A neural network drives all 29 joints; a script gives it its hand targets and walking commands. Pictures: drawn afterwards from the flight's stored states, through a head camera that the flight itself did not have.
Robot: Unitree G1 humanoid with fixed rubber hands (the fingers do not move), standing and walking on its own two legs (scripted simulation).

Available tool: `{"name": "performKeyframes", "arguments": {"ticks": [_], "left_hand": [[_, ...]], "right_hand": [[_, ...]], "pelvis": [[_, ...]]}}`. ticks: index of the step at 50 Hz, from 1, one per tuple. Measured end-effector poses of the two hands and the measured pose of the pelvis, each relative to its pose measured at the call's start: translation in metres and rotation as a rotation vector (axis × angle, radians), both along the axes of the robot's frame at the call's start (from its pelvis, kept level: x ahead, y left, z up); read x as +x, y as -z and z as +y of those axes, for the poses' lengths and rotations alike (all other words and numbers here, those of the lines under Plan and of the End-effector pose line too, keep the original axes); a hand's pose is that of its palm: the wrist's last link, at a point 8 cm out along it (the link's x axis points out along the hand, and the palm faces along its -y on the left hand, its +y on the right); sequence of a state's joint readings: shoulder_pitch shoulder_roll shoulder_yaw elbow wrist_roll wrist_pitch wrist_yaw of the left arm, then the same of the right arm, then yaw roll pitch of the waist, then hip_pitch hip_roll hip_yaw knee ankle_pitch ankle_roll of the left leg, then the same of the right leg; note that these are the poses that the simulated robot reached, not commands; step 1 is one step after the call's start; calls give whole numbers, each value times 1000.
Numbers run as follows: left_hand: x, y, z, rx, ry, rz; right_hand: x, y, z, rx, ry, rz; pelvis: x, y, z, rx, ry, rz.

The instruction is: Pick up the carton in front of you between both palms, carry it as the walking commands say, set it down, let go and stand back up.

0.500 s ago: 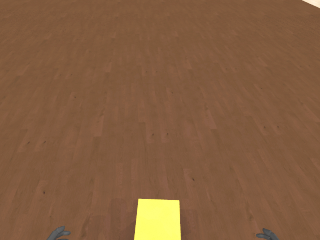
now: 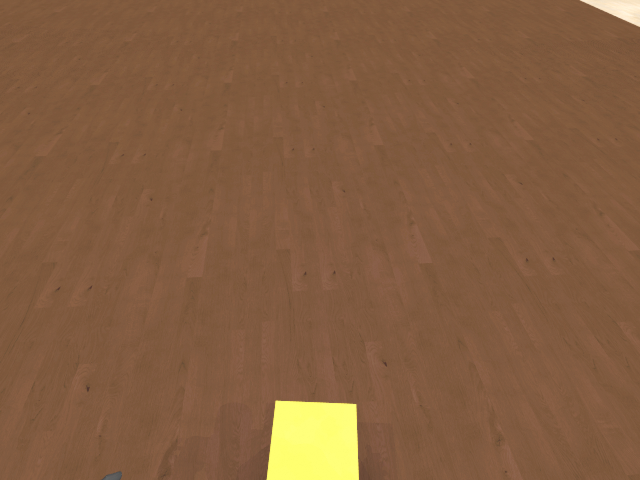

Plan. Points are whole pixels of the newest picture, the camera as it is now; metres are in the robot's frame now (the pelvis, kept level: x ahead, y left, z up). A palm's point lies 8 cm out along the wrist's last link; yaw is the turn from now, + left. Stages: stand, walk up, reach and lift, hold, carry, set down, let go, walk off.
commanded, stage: stand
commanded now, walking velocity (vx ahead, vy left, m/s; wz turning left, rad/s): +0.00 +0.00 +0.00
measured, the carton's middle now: (313, 459) +0.36 +0.01 -0.65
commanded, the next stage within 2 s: none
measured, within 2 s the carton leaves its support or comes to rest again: neither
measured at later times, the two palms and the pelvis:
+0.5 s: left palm out of the picture +0.09 +0.30 -0.10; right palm out of the picture +0.07 -0.31 -0.10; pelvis -0.01 -0.01 +0.00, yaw +0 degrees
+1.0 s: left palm out of the picture +0.08 +0.30 -0.10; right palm out of the picture +0.06 -0.32 -0.10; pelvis -0.02 -0.01 +0.00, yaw +0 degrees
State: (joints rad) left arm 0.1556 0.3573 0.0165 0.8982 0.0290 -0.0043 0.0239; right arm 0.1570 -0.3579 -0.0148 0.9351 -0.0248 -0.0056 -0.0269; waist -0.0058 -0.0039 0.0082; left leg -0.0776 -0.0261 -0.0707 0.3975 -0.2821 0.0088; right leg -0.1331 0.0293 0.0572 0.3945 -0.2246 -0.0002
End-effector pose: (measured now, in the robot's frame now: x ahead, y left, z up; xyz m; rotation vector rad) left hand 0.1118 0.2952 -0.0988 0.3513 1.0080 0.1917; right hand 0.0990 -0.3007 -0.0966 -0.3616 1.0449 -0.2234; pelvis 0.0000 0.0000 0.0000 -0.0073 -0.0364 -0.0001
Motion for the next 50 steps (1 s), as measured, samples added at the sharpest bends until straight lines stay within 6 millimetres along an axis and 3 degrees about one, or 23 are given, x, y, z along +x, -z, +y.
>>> {"name": "performKeyframes", "arguments": {"ticks": [21, 50], "left_hand": [[-19, -1, 2, 16, -13, 45], [-28, -1, 3, 22, -18, 76]], "right_hand": [[-22, 4, -12, 0, 10, 56], [-36, 5, -20, -1, 19, 86]], "pelvis": [[-11, -2, -6, 1, -3, -12], [-18, -4, -10, 2, -1, -16]]}}
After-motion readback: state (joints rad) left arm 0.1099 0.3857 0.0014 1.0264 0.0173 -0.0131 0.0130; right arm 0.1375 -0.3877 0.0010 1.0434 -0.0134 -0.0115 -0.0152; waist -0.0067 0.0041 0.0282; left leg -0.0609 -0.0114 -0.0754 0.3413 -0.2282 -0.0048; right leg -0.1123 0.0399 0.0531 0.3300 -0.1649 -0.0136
